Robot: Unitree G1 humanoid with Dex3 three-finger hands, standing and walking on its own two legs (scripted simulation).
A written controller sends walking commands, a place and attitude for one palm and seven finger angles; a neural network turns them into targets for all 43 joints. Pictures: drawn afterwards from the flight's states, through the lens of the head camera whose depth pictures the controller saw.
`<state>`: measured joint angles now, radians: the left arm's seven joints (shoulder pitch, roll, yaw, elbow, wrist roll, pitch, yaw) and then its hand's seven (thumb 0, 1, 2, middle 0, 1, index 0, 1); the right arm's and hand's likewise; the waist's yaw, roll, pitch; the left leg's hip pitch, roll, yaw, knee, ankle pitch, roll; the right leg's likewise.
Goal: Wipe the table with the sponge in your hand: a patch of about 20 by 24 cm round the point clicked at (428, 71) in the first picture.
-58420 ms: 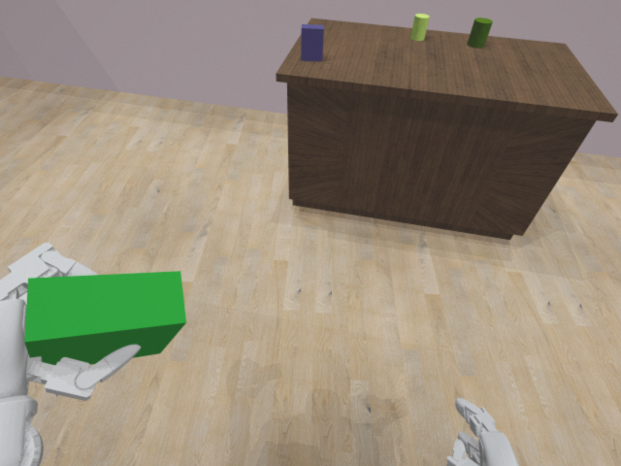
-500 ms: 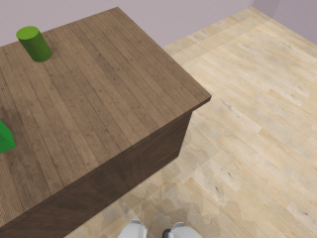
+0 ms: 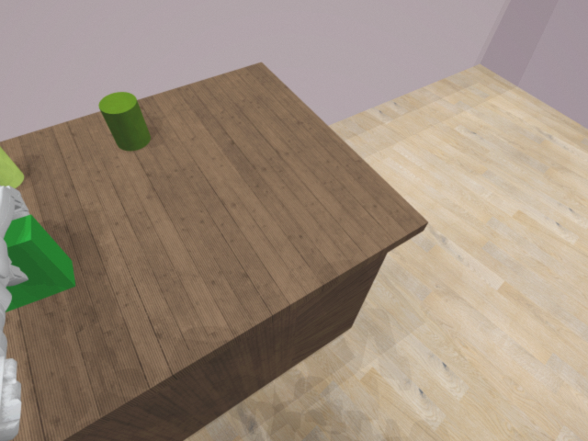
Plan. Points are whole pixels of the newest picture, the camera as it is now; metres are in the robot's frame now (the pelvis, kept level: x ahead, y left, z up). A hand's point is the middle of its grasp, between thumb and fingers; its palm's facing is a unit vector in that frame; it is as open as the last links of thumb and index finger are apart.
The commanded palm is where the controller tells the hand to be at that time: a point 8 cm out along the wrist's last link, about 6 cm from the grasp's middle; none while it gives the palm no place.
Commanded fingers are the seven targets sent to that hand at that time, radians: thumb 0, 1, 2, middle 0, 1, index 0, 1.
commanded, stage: slide back across to the first lane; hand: left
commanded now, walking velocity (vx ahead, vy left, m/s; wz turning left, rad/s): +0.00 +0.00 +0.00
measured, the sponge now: (14, 276) +0.33 +0.43 -0.01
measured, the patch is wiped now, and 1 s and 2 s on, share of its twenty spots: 1.00 1.00 1.00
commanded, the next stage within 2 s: wipe back along the first lane in 0.36 s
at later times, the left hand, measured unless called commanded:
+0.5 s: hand out of the picture +0.33 +0.46 +0.05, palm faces -0.12 -0.04 -0.99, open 9.4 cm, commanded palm +0.30 +0.45 +0.08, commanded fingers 0.00 0.10 1.30 -1.20 -1.60 -1.20 -1.60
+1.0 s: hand out of the picture +0.29 +0.45 +0.05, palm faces -0.06 -0.01 -1.00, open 9.3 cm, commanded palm +0.25 +0.42 +0.07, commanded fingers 0.00 0.10 1.30 -1.20 -1.60 -1.20 -1.60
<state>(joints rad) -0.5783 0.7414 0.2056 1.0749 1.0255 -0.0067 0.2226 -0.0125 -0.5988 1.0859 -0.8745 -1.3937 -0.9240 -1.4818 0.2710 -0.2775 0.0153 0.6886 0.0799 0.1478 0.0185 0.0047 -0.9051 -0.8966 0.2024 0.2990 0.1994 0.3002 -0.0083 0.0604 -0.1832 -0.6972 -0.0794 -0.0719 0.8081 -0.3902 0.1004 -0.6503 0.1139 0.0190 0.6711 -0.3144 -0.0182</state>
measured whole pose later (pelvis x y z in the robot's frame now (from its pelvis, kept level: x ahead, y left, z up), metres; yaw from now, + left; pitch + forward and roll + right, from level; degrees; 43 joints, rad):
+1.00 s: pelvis +0.02 +0.02 +0.01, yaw +0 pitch +13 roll -5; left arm -0.16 0.70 0.22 0.63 0.90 0.08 0.22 -0.01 -0.46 1.03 -0.74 -1.51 -0.80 -1.60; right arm 0.21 -0.29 -0.01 0.64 0.07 0.16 0.05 0.01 -0.91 -0.90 0.20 0.30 0.20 0.30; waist 0.02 0.07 -0.16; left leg -0.55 -0.10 -0.07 0.71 -0.37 0.13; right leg -0.49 0.09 0.03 0.55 -0.29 0.00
